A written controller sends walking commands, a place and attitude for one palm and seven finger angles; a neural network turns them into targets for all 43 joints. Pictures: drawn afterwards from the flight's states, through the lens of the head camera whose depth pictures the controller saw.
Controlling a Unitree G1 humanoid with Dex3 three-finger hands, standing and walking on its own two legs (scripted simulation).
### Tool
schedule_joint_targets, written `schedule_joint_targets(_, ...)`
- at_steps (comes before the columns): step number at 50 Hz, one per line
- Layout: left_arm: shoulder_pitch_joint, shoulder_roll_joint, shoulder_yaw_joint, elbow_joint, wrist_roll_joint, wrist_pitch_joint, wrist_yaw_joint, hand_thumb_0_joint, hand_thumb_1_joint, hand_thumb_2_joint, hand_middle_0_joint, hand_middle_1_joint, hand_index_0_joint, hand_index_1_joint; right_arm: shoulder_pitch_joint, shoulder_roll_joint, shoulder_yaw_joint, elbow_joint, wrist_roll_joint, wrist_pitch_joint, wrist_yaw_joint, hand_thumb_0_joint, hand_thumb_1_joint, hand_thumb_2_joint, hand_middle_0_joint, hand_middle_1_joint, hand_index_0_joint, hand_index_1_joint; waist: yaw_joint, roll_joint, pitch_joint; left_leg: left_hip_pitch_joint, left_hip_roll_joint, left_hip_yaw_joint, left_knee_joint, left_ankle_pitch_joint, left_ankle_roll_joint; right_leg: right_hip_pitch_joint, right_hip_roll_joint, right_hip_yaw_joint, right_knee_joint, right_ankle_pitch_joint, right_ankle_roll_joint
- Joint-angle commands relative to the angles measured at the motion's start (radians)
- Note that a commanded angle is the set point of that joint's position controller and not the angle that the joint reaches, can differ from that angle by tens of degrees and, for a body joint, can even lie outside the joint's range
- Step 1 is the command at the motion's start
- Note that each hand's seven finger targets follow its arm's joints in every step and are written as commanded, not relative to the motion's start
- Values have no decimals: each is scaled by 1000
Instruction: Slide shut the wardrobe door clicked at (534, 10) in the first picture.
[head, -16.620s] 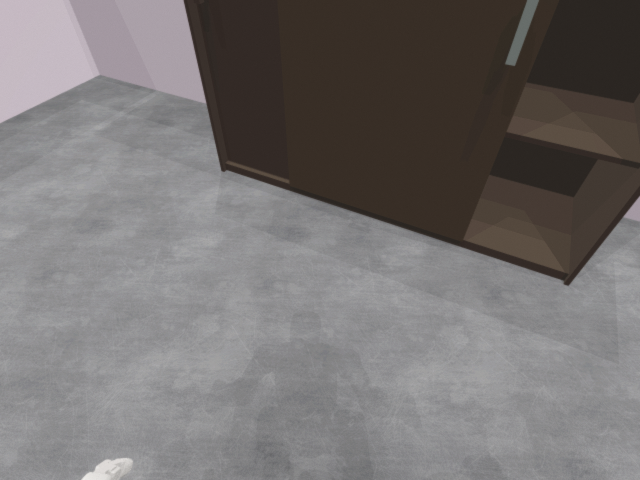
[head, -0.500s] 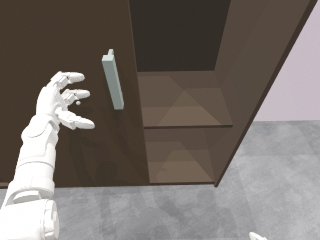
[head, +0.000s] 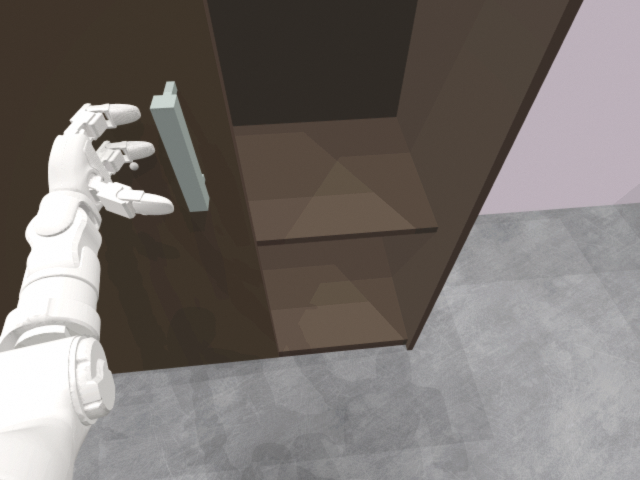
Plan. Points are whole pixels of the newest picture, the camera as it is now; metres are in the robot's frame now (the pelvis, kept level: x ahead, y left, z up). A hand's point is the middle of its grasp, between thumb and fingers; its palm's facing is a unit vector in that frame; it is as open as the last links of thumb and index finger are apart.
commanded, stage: move the hooked fingers beside the handle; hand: left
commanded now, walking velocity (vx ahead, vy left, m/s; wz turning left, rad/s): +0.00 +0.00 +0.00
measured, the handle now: (185, 149) +0.52 +0.16 +0.13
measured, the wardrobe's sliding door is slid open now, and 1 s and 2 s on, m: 0.41 0.41 0.41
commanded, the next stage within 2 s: feel for the door with the fingertips in 1.08 s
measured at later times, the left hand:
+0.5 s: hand (139, 170) +0.46 +0.20 +0.15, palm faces +0.04 -1.00 -0.01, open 14.0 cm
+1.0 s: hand (131, 179) +0.46 +0.22 +0.14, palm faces +0.06 -1.00 -0.01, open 14.0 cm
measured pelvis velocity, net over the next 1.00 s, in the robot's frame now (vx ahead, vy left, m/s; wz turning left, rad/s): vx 0.00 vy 0.01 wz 0.01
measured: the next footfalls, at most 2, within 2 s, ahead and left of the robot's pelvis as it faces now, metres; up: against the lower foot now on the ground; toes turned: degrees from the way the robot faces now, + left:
none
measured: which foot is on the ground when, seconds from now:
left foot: down 0.00-1.00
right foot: down 0.00-1.00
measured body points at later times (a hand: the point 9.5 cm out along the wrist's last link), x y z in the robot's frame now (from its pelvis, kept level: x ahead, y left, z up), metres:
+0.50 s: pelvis +0.00 +0.01 +0.00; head +0.03 +0.01 +0.45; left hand +0.45 +0.25 +0.16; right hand +0.07 -0.26 -0.12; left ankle +0.03 +0.12 -0.72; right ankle -0.04 -0.11 -0.72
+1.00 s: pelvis +0.00 +0.01 +0.00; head +0.05 +0.01 +0.44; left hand +0.45 +0.27 +0.14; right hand +0.03 -0.26 -0.12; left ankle +0.03 +0.12 -0.72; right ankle -0.04 -0.11 -0.72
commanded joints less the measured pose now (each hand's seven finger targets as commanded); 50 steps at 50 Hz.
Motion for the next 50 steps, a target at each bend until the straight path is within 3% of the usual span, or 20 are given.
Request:
schedule_joint_targets(1,-357,279,50,-229,-28,-64,-25,0,-500,300,-300,-1200,-300,-1200,32,-149,-59,-115,3,-26,-11,0,-900,-900,200,300,200,300,37,5,-366,299,-39,-22,-15,284,49,44,18,10,-74,482,1)
schedule_joint_targets(3,-345,252,33,-251,-33,-53,-30,0,-500,300,-300,-1200,-300,-1200,29,-147,-60,-124,6,-22,-7,0,-900,-900,200,300,200,300,35,-1,-330,292,-40,-20,-20,268,52,27,20,6,-82,467,3)
schedule_joint_targets(4,-320,273,47,-255,-32,-50,-29,0,-500,300,-300,-1200,-300,-1200,26,-151,-61,-124,7,-17,-7,0,-900,-900,200,300,200,300,41,-6,-323,280,-40,-17,-15,269,54,37,20,8,-83,473,1)
schedule_joint_targets(7,-360,255,29,-282,-39,-46,-23,0,-500,300,-300,-1200,-300,-1200,21,-147,-62,-122,11,-14,-10,0,-900,-900,200,300,200,300,22,0,-275,274,-39,-17,-24,228,55,3,20,9,-96,431,5)
schedule_joint_targets(9,-379,269,31,-321,-38,-55,-14,0,-500,300,-300,-1200,-300,-1200,13,-149,-59,-124,12,-12,-12,0,-900,-900,200,300,200,300,23,22,-280,290,-39,-22,-21,222,56,-6,21,9,-96,407,0)
schedule_joint_targets(11,-445,260,15,-326,-39,-66,-8,0,-500,300,-300,-1200,-300,-1200,10,-145,-57,-114,12,-17,-17,0,-900,-900,200,300,200,300,1,22,-273,300,-37,-29,-25,191,55,-28,21,10,-102,368,3)
schedule_joint_targets(15,-485,218,-21,-354,-33,-80,1,0,-500,300,-300,-1200,-300,-1200,6,-139,-55,-105,11,-29,-19,0,-900,-900,200,300,200,300,-4,95,-335,385,-32,-52,-16,218,45,-62,22,0,-93,339,-5)
schedule_joint_targets(17,-499,183,-46,-307,-35,-71,6,0,-500,300,-300,-1200,-300,-1200,6,-139,-53,-94,11,-34,-20,0,-900,-900,200,300,200,300,-14,60,-312,383,-29,-59,-20,202,43,-85,24,-6,-99,314,-4)
schedule_joint_targets(20,-460,154,-55,-213,-35,-43,13,0,-500,300,-300,-1200,-300,-1200,8,-143,-51,-90,12,-34,-18,0,-900,-900,200,300,200,300,-9,8,-286,342,-30,-60,-22,187,43,-87,22,-12,-93,308,-4)
schedule_joint_targets(22,-473,168,-45,-162,-23,-28,24,0,-500,300,-300,-1200,-300,-1200,16,-147,-49,-88,9,-32,-14,0,-900,-900,200,300,200,300,-8,-16,-256,302,-31,-62,-24,168,41,-97,19,-14,-88,293,-3)
schedule_joint_targets(23,-471,148,-60,-164,-17,-28,27,0,-500,300,-300,-1200,-300,-1200,12,-144,-50,-94,9,-31,-11,0,-900,-900,200,300,200,300,-7,15,-261,307,-31,-60,-23,171,39,-109,18,-14,-82,288,-4)
schedule_joint_targets(25,-454,164,-37,-178,-11,-37,43,0,-500,300,-300,-1200,-300,-1200,14,-143,-50,-106,4,-29,-4,0,-900,-900,200,300,200,300,5,19,-295,316,-33,-60,-16,197,40,-93,18,-13,-73,307,-6)
schedule_joint_targets(29,-449,299,62,-208,-4,-69,60,0,-500,300,-300,-1200,-300,-1200,19,-150,-48,-123,-1,-16,-4,0,-900,-900,200,300,200,300,29,-51,-344,277,-37,-48,-1,234,48,-21,22,1,-59,381,-2)
schedule_joint_targets(32,-494,283,40,-290,8,-97,50,0,-500,300,-300,-1200,-300,-1200,13,-137,-48,-138,-1,-13,-4,0,-900,-900,200,300,200,300,22,33,-378,319,-37,-41,0,252,44,-17,22,4,-51,400,-3)
schedule_joint_targets(33,-472,294,46,-306,13,-102,45,0,-500,300,-300,-1200,-300,-1200,13,-138,-49,-141,-1,-12,-4,0,-900,-900,200,300,200,300,30,65,-395,342,-34,-46,2,273,41,-19,23,3,-48,400,-7)
schedule_joint_targets(35,-436,276,35,-324,1,-96,28,0,-500,300,-300,-1200,-300,-1200,14,-137,-49,-143,2,-10,-4,0,-900,-900,200,300,200,300,27,68,-405,362,-33,-45,9,300,43,-12,28,4,-53,427,-7)
schedule_joint_targets(36,-446,276,31,-300,-3,-88,18,0,-500,300,-300,-1200,-300,-1200,16,-140,-49,-134,5,-8,-9,0,-900,-900,200,300,200,300,16,58,-370,351,-29,-46,3,281,42,-27,28,1,-61,407,-6)
schedule_joint_targets(39,-421,195,-23,-223,-33,-49,-15,0,-500,300,-300,-1200,-300,-1200,19,-144,-49,-124,13,-9,-13,0,-900,-900,200,300,200,300,0,-8,-283,297,-33,-39,-4,223,50,-49,32,-3,-86,373,-3)
schedule_joint_targets(42,-436,209,-23,-162,-35,-20,-30,0,-500,300,-300,-1200,-300,-1200,32,-152,-50,-106,14,-8,-18,0,-900,-900,200,300,200,300,-7,2,-235,259,-32,-41,-13,171,49,-82,26,-4,-92,324,-2)
schedule_joint_targets(50,-502,263,16,-297,-28,-88,9,0,-500,300,-300,-1200,-300,-1200,38,-147,-54,-109,3,-14,-11,0,-900,-900,200,300,200,300,-1,68,-393,359,-29,-62,11,253,42,-68,30,-6,-60,354,-6)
